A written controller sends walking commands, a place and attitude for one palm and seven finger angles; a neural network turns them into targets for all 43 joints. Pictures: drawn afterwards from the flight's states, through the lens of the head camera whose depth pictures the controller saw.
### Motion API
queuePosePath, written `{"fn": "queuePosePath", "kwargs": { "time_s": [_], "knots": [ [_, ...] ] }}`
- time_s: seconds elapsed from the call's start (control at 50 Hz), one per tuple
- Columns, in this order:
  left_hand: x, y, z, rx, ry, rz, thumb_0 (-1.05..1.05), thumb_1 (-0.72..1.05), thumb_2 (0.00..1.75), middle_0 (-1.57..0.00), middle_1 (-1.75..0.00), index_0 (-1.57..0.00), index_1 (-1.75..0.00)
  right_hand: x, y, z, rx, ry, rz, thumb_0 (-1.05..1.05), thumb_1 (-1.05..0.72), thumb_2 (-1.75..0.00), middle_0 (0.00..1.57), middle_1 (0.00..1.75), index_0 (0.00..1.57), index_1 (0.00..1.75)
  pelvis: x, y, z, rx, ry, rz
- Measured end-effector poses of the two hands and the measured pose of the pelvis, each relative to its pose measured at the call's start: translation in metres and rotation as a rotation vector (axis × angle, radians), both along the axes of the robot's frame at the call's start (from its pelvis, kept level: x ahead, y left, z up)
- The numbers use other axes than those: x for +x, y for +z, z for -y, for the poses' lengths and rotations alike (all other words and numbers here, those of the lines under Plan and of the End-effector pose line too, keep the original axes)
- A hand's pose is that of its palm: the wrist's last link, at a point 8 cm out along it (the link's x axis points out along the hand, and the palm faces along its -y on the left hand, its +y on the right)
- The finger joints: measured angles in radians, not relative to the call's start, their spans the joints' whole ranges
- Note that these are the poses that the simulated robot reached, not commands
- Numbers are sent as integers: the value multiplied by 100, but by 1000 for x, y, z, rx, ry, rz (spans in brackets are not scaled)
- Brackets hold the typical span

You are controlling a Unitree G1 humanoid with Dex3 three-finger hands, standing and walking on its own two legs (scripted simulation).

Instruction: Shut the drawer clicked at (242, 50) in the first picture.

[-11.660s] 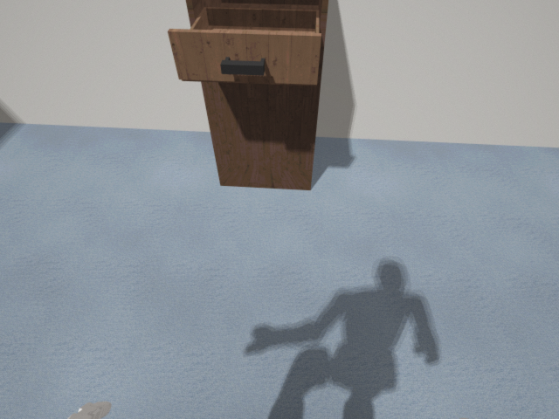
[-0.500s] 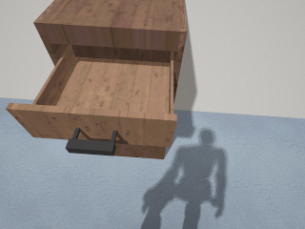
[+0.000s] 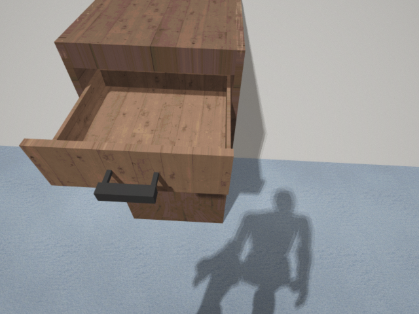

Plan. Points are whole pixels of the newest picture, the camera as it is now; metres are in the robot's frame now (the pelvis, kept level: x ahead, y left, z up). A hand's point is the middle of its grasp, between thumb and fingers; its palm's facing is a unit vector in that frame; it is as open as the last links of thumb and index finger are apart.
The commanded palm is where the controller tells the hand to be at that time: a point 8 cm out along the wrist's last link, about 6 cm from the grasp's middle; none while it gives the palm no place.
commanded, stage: come to a stop and stand still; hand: left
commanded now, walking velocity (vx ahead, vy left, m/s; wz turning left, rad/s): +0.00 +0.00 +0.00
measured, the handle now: (129, 184) +0.35 +0.19 +0.03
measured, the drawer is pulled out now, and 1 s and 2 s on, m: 0.28 0.28 0.28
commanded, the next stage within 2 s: look again from close up in 0.28 s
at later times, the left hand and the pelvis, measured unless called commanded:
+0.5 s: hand out of the picture -0.04 +0.16 -0.18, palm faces +0.04 -0.98 -0.17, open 7.4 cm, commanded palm none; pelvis -0.02 +0.00 +0.00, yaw +1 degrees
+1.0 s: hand out of the picture +0.00 +0.17 -0.17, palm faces +0.03 -0.97 -0.25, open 7.3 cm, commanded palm +0.07 +0.22 -0.07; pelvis -0.02 -0.01 +0.00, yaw +1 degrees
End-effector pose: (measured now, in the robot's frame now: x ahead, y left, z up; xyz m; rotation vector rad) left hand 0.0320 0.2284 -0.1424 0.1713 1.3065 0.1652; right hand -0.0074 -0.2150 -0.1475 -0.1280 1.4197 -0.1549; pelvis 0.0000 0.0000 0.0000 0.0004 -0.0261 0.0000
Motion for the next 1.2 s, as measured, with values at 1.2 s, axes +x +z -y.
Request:
{"fn": "queuePosePath", "kwargs": {
  "time_s": [1.2],
  "knots": [
    [107,145,13,-13,14,1092,1,92,90,-27,-38,-27,-38,103,40,57,-103,88,701,2,-91,-90,20,30,20,30,-32,-18,19,19,31,-92]
  ]
}}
